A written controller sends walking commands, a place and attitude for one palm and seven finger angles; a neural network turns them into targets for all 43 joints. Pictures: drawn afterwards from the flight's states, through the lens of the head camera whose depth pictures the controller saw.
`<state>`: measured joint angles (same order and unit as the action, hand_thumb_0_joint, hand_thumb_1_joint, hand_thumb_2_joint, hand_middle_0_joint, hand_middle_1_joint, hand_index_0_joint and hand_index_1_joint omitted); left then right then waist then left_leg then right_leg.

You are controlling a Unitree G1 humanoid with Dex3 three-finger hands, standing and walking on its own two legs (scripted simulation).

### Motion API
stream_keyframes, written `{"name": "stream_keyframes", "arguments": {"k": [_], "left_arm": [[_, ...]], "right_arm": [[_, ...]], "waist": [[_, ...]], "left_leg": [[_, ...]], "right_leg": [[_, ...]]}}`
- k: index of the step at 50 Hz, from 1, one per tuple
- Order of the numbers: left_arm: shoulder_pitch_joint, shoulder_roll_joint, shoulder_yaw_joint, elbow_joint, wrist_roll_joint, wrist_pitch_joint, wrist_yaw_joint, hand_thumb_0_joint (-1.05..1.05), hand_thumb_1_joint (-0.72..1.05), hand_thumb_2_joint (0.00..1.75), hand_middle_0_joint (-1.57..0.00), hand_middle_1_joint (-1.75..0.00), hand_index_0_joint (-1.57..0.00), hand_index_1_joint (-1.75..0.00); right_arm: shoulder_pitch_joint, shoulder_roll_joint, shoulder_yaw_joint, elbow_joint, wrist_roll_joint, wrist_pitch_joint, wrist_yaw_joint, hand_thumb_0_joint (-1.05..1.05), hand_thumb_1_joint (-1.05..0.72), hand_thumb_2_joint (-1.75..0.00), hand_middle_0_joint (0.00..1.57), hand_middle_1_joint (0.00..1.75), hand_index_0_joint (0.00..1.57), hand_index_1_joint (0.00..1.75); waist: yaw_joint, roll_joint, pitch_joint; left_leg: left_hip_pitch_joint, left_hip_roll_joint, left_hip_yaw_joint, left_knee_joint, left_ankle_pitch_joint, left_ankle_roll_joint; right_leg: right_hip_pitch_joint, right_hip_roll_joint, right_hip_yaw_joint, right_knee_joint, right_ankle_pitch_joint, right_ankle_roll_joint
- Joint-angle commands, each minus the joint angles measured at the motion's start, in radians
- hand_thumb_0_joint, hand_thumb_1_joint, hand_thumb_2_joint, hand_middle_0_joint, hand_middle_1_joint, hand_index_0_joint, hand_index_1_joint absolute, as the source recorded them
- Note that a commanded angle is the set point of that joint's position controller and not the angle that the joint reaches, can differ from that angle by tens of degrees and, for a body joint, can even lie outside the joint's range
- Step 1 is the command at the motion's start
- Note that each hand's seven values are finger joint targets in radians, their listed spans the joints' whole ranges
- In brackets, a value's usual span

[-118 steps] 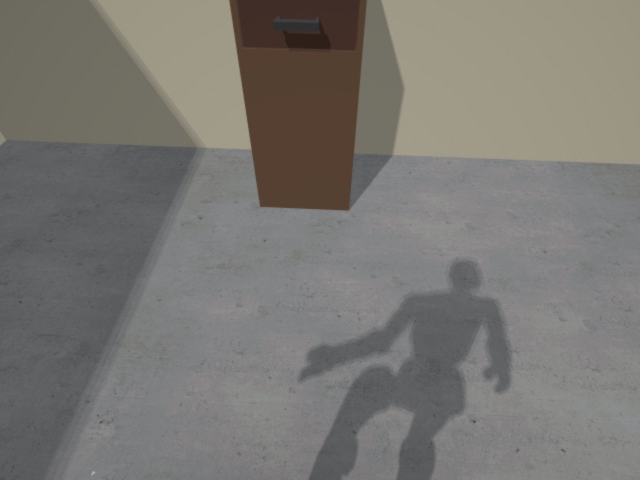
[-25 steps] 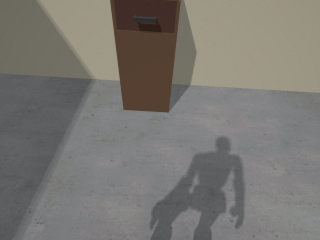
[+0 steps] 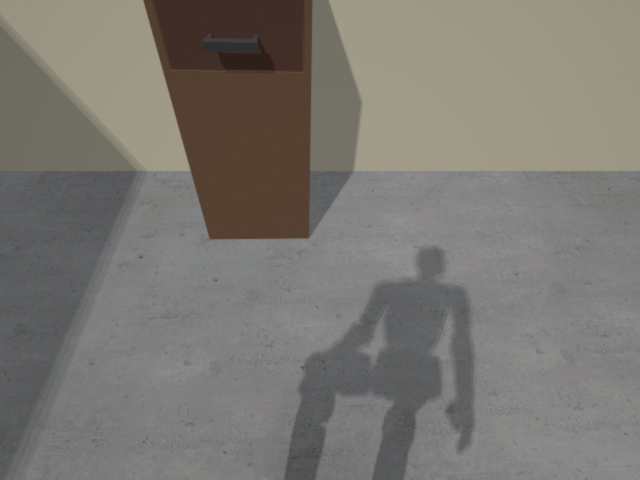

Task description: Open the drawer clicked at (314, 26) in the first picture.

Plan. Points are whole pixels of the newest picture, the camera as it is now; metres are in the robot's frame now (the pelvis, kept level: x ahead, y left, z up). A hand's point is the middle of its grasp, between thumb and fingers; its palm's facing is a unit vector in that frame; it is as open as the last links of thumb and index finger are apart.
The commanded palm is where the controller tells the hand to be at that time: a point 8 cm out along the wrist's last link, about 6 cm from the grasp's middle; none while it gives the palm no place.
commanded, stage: walk to a spot facing it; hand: left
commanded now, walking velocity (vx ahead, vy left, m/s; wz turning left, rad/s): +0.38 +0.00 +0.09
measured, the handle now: (231, 41) +1.11 +0.24 +0.06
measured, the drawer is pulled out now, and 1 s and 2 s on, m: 0.00 0.00 0.00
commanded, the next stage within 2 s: take the last steps up to it in 0.34 s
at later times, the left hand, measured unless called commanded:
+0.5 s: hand (179, 427) +0.23 +0.22 -0.16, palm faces -0.03 -0.99 -0.16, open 7.3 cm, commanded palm none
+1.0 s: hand (221, 345) +0.37 +0.18 -0.16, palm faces +0.07 -0.99 -0.15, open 7.3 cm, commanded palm none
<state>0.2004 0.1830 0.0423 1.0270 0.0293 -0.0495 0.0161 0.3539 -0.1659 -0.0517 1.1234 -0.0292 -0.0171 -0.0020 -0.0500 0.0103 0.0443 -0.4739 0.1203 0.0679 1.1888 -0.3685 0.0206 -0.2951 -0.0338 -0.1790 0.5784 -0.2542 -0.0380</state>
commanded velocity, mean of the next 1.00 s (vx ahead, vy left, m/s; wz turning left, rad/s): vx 0.29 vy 0.02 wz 0.01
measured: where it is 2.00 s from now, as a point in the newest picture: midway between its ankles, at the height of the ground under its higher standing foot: (299, 375)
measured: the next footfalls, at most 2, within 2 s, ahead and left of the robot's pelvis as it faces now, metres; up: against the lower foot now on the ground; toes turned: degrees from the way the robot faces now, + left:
left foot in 0.20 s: +0.20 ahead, +0.14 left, +0.00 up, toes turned +11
right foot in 0.66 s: +0.39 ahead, -0.11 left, +0.00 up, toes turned -14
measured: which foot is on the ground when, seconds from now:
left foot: up 0.00-0.18, down 0.20-0.64, up 0.66-1.00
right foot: down 0.00-0.20, up 0.22-0.64, down 0.66-1.00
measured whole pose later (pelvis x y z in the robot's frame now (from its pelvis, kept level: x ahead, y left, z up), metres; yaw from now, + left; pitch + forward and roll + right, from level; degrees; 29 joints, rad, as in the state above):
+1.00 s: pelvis +0.37 +0.01 +0.01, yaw +0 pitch -1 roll -2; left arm 0.33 0.14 0.03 1.10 0.03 -0.06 0.01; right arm 0.24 -0.19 -0.07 1.06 -0.03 -0.01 0.02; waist 0.01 0.01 -0.01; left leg -0.47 0.13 0.12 0.77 -0.25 -0.02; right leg -0.12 -0.06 -0.24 0.40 -0.25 0.00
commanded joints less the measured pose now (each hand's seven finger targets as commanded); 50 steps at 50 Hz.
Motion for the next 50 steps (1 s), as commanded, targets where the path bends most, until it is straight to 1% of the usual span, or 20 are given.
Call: {"name": "stream_keyframes", "arguments": {"k": [1, 6, 8, 9, 10, 11, 14, 16, 18, 23, 27, 30, 31, 32, 33, 35, 36, 39, 43, 50], "left_arm": [[0.046, 0.136, 0.03, -0.018, 0.003, -0.015, -0.002, 0.0, 0.9, 0.9, -0.2, -0.3, -0.2, -0.3], [0.101, 0.15, 0.041, 0.0, 0.001, -0.01, -0.013, 0.0, 0.9, 0.9, -0.2, -0.3, -0.2, -0.3], [0.118, 0.121, 0.035, 0.0, -0.003, -0.004, -0.016, 0.0, 0.9, 0.9, -0.2, -0.3, -0.2, -0.3], [0.125, 0.065, 0.026, -0.017, -0.009, -0.002, -0.022, 0.0, 0.9, 0.9, -0.2, -0.3, -0.2, -0.3], [0.093, 0.016, 0.018, -0.062, -0.012, -0.003, -0.028, 0.0, 0.9, 0.9, -0.2, -0.3, -0.2, -0.3], [0.04, 0.053, 0.022, -0.077, -0.001, -0.003, -0.022, 0.0, 0.9, 0.9, -0.2, -0.3, -0.2, -0.3], [0.073, 0.042, 0.031, -0.027, 0.005, 0.002, -0.037, 0.0, 0.9, 0.9, -0.2, -0.3, -0.2, -0.3], [0.124, 0.011, 0.028, -0.004, 0.007, 0.022, -0.036, 0.0, 0.9, 0.9, -0.2, -0.3, -0.2, -0.3], [0.129, 0.0, 0.026, 0.002, 0.005, 0.033, -0.035, 0.0, 0.9, 0.9, -0.2, -0.3, -0.2, -0.3], [0.029, -0.012, 0.02, -0.028, 0.001, 0.041, -0.037, 0.0, 0.9, 0.9, -0.2, -0.3, -0.2, -0.3], [-0.024, -0.007, 0.016, -0.035, -0.001, 0.027, -0.034, 0.0, 0.9, 0.9, -0.2, -0.3, -0.2, -0.3], [0.124, 0.032, 0.028, 0.014, 0.004, 0.011, -0.032, 0.0, 0.9, 0.9, -0.2, -0.3, -0.2, -0.3], [0.253, 0.089, 0.041, 0.053, 0.008, -0.003, -0.026, 0.0, 0.9, 0.9, -0.2, -0.3, -0.2, -0.3], [0.365, 0.202, 0.067, 0.079, 0.011, -0.016, -0.012, 0.0, 0.9, 0.9, -0.2, -0.3, -0.2, -0.3], [0.416, 0.236, 0.062, 0.086, -0.01, -0.012, -0.008, 0.0, 0.9, 0.9, -0.2, -0.3, -0.2, -0.3], [0.235, 0.179, 0.053, 0.045, -0.011, -0.01, 0.001, 0.0, 0.9, 0.9, -0.2, -0.3, -0.2, -0.3], [0.166, 0.123, 0.037, 0.025, -0.01, -0.01, 0.005, 0.0, 0.9, 0.9, -0.2, -0.3, -0.2, -0.3], [0.108, 0.054, 0.019, 0.013, 0.0, -0.02, 0.008, 0.0, 0.9, 0.9, -0.2, -0.3, -0.2, -0.3], [0.135, 0.086, 0.023, 0.024, 0.0, -0.027, 0.004, 0.0, 0.9, 0.9, -0.2, -0.3, -0.2, -0.3], [0.189, 0.118, 0.031, 0.054, 0.004, -0.02, -0.002, 0.0, 0.9, 0.9, -0.2, -0.3, -0.2, -0.3]], "right_arm": [[0.065, 0.004, -0.007, -0.074, 0.003, 0.0, 0.019, 0.0, -0.9, -0.9, 0.2, 0.3, 0.2, 0.3], [-0.01, -0.022, -0.013, -0.119, 0.006, -0.03, 0.029, 0.0, -0.9, -0.9, 0.2, 0.3, 0.2, 0.3], [0.078, -0.061, -0.022, -0.094, 0.005, -0.042, 0.021, 0.0, -0.9, -0.9, 0.2, 0.3, 0.2, 0.3], [0.172, -0.144, -0.04, -0.07, -0.004, -0.049, 0.01, 0.0, -0.9, -0.9, 0.2, 0.3, 0.2, 0.3], [0.278, -0.236, -0.059, -0.055, -0.013, -0.052, -0.001, 0.0, -0.9, -0.9, 0.2, 0.3, 0.2, 0.3], [0.254, -0.212, -0.048, -0.045, -0.01, -0.048, -0.014, 0.0, -0.9, -0.9, 0.2, 0.3, 0.2, 0.3], [0.058, -0.105, -0.016, -0.096, 0.0, -0.068, -0.021, 0.0, -0.9, -0.9, 0.2, 0.3, 0.2, 0.3], [0.038, -0.078, -0.015, -0.091, 0.003, -0.081, -0.026, 0.0, -0.9, -0.9, 0.2, 0.3, 0.2, 0.3], [0.052, -0.077, -0.01, -0.076, 0.008, -0.086, -0.029, 0.0, -0.9, -0.9, 0.2, 0.3, 0.2, 0.3], [0.091, -0.086, -0.008, -0.036, 0.006, -0.077, -0.031, 0.0, -0.9, -0.9, 0.2, 0.3, 0.2, 0.3], [0.126, -0.09, -0.013, 0.0, 0.001, -0.057, -0.024, 0.0, -0.9, -0.9, 0.2, 0.3, 0.2, 0.3], [0.09, -0.1, -0.012, 0.008, 0.007, -0.048, -0.023, 0.0, -0.9, -0.9, 0.2, 0.3, 0.2, 0.3], [0.084, -0.089, -0.011, 0.007, 0.015, -0.051, -0.016, 0.0, -0.9, -0.9, 0.2, 0.3, 0.2, 0.3], [0.111, -0.02, 0.001, -0.019, 0.026, -0.054, -0.005, 0.0, -0.9, -0.9, 0.2, 0.3, 0.2, 0.3], [0.066, -0.032, 0.001, -0.052, 0.026, -0.042, -0.007, 0.0, -0.9, -0.9, 0.2, 0.3, 0.2, 0.3], [0.002, -0.029, -0.011, -0.058, 0.017, -0.031, -0.005, 0.0, -0.9, -0.9, 0.2, 0.3, 0.2, 0.3], [-0.013, -0.024, -0.015, -0.048, 0.011, -0.022, -0.001, 0.0, -0.9, -0.9, 0.2, 0.3, 0.2, 0.3], [0.07, 0.019, -0.012, -0.016, 0.0, 0.006, 0.007, 0.0, -0.9, -0.9, 0.2, 0.3, 0.2, 0.3], [0.017, 0.02, -0.01, -0.053, 0.003, 0.008, 0.02, 0.0, -0.9, -0.9, 0.2, 0.3, 0.2, 0.3], [-0.14, -0.015, -0.009, -0.137, 0.008, -0.015, 0.036, 0.0, -0.9, -0.9, 0.2, 0.3, 0.2, 0.3]], "waist": [[-0.005, -0.139, 0.057], [0.016, -0.08, 0.065], [-0.028, 0.042, 0.051], [-0.065, 0.234, 0.033], [-0.088, 0.398, 0.018], [-0.083, 0.289, 0.015], [0.015, 0.083, 0.056], [0.044, 0.065, 0.025], [0.05, 0.061, 0.017], [0.033, 0.093, 0.039], [0.012, 0.121, 0.054], [0.098, 0.077, -0.016], [0.159, -0.008, -0.08], [0.186, -0.301, -0.172], [0.183, -0.276, -0.167], [0.131, -0.194, -0.058], [0.099, -0.116, 0.004], [0.029, -0.122, 0.04], [0.037, -0.116, 0.039], [0.072, -0.134, 0.075]], "left_leg": [[0.063, 0.048, 0.013, -0.244, 0.079, -0.033], [0.189, -0.015, 0.094, -0.508, 0.113, -0.03], [0.379, -0.034, 0.098, -0.635, 0.068, -0.031], [0.469, 0.113, -0.163, -0.808, -0.119, 0.024], [0.517, 0.331, -0.499, -1.002, -0.195, 0.119], [0.49, 0.354, -0.557, -1.034, -0.216, 0.149], [0.351, 0.271, -0.273, -1.017, -0.004, 0.108], [0.34, 0.223, -0.104, -1.0, 0.206, 0.097], [0.372, 0.205, -0.023, -0.996, 0.363, 0.099], [0.442, 0.192, 0.101, -0.957, 0.604, 0.098], [0.417, 0.196, 0.087, -0.907, 0.53, 0.101], [0.363, 0.162, 0.106, -0.707, 0.544, 0.071], [0.254, 0.11, 0.132, -0.506, 0.457, 0.037], [0.009, -0.011, 0.177, -0.196, 0.032, -0.004], [-0.101, -0.068, 0.056, 0.03, -0.241, -0.008], [-0.167, 0.01, -0.055, 0.153, -0.087, -0.005], [-0.136, 0.04, -0.065, 0.121, 0.001, -0.007], [-0.032, 0.041, -0.027, -0.018, 0.093, -0.032], [-0.034, 0.034, 0.008, -0.232, 0.126, -0.048], [0.053, 0.003, 0.06, -0.521, 0.097, -0.03]], "right_leg": [[-0.168, -0.254, 0.191, -0.42, -0.23, -0.105], [-0.092, -0.227, 0.175, -0.343, -0.26, -0.094], [-0.149, -0.162, 0.115, -0.172, -0.217, -0.064], [-0.251, -0.064, 0.045, 0.108, -0.183, -0.017], [-0.398, 0.034, 0.006, 0.434, -0.33, 0.023], [-0.448, -0.007, 0.124, 0.611, -0.288, 0.008], [-0.421, -0.097, 0.174, 0.677, -0.055, 0.023], [-0.358, -0.098, 0.167, 0.629, -0.001, 0.041], [-0.355, -0.096, 0.158, 0.579, 0.028, 0.05], [-0.33, -0.085, 0.096, 0.298, 0.059, 0.05], [-0.188, -0.048, 0.046, 0.108, 0.043, 0.028], [0.081, 0.001, -0.005, -0.026, 0.09, 0.009], [0.282, -0.051, 0.063, -0.075, 0.12, -0.009], [0.479, -0.324, 0.409, -0.169, 0.177, -0.088], [0.454, -0.442, 0.601, -0.293, 0.187, -0.17], [0.245, -0.422, 0.548, -0.364, -0.105, -0.148], [0.115, -0.375, 0.431, -0.379, -0.154, -0.113], [-0.045, -0.294, 0.209, -0.418, -0.094, -0.062], [0.012, -0.28, 0.138, -0.431, -0.045, -0.078], [0.086, -0.309, 0.127, -0.382, -0.055, -0.08]]}}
